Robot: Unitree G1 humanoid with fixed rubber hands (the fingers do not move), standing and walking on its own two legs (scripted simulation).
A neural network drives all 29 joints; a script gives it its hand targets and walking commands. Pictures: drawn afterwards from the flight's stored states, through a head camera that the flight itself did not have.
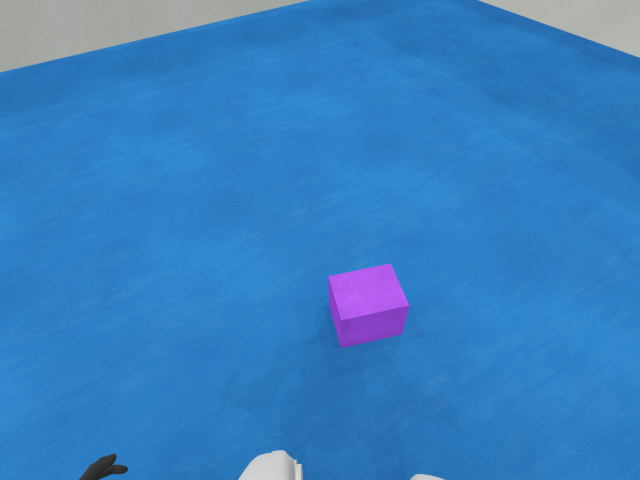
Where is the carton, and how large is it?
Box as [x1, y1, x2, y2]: [328, 263, 408, 347]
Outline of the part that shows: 390,263 328,276 329,306 341,347 401,333 408,304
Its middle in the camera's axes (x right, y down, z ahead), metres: +0.15 +0.23 +1.29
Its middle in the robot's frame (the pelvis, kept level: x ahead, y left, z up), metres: +0.74 -0.07 -0.65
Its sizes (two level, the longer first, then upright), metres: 0.215 0.168 0.184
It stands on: the floor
